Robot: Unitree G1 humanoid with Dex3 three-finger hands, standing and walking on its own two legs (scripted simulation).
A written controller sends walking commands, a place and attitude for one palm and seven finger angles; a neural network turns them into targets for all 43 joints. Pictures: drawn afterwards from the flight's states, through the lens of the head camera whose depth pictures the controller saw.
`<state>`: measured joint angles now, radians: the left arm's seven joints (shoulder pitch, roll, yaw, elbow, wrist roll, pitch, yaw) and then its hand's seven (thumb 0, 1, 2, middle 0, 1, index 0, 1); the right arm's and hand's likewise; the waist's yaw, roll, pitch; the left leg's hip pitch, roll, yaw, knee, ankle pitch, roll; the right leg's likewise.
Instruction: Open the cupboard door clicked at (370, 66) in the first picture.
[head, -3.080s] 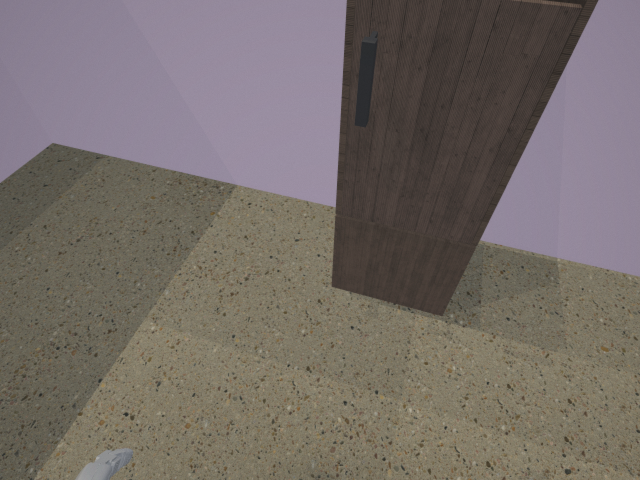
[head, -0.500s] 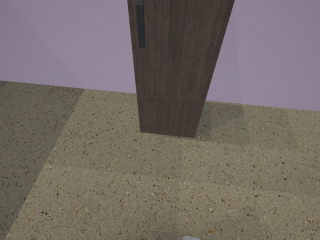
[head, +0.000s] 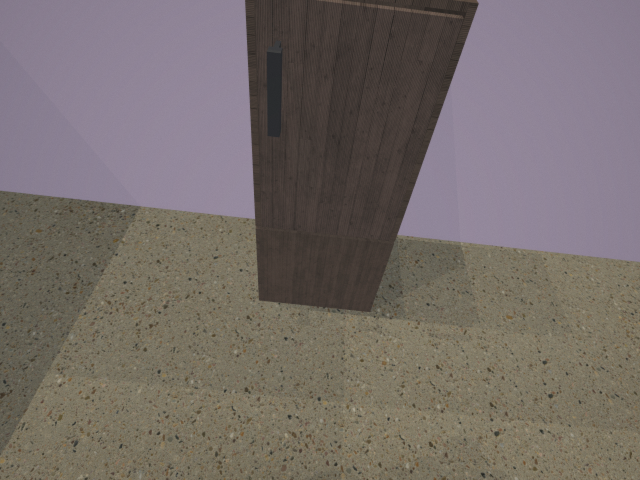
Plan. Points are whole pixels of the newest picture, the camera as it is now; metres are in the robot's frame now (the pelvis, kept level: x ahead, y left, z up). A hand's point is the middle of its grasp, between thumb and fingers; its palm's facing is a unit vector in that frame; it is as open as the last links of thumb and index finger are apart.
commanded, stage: take the last steps up to it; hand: left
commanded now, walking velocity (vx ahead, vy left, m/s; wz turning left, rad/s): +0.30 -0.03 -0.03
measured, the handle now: (276, 90) +0.79 +0.17 +0.09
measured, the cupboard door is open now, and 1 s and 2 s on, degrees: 0 0 0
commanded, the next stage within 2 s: come to a stop and stand still in 0.46 s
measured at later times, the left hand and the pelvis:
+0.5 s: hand (221, 404) +0.26 +0.17 -0.16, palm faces -0.08 -0.99 -0.14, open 7.4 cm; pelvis +0.16 +0.01 +0.01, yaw -3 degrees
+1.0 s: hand (202, 385) +0.28 +0.21 -0.17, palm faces +0.08 -0.97 -0.24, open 7.3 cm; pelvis +0.22 +0.01 +0.00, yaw +0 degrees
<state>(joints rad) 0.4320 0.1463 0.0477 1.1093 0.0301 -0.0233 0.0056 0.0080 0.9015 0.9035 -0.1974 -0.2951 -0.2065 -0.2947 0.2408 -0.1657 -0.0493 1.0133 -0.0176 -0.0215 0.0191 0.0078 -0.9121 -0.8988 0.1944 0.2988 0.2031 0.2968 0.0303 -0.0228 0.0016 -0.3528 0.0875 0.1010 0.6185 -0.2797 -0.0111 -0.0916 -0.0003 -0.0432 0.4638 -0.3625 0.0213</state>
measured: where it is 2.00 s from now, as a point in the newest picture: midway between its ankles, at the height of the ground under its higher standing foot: outside the picture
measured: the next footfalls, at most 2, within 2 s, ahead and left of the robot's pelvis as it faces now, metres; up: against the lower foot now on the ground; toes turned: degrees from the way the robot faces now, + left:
right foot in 0.58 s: +0.32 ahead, -0.12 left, +0.00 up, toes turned -10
left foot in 1.06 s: +0.24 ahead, +0.13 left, +0.00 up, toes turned +4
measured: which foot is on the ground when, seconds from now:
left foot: down 0.00-0.58, up 0.60-1.00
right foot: down 0.00-0.02, up 0.04-0.56, down 0.58-1.00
